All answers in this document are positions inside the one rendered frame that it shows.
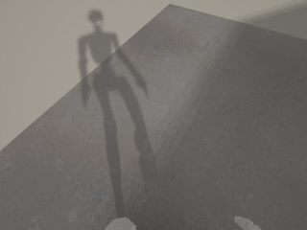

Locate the right robot hand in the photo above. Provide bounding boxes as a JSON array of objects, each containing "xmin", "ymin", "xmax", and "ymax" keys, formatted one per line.
[{"xmin": 234, "ymin": 216, "xmax": 261, "ymax": 230}]

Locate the robot left thigh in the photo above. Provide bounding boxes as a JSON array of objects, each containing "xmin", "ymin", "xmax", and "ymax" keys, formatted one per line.
[{"xmin": 105, "ymin": 218, "xmax": 136, "ymax": 230}]

